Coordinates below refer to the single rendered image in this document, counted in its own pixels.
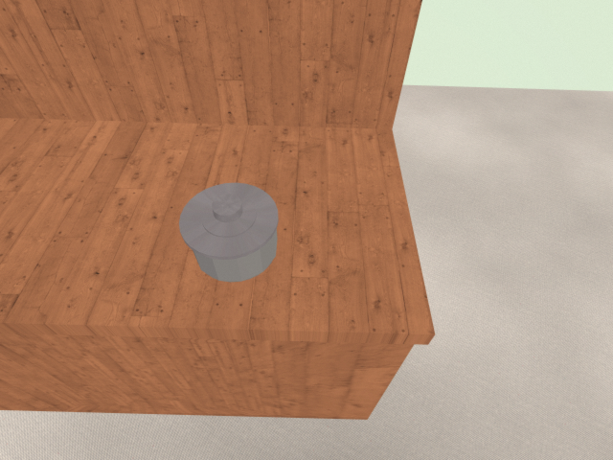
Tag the pot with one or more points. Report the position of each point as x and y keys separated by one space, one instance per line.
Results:
x=240 y=269

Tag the table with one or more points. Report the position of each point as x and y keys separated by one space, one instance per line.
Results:
x=113 y=115

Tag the knob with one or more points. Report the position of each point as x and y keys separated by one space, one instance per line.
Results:
x=227 y=208

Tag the lid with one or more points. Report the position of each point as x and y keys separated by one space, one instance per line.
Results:
x=214 y=239

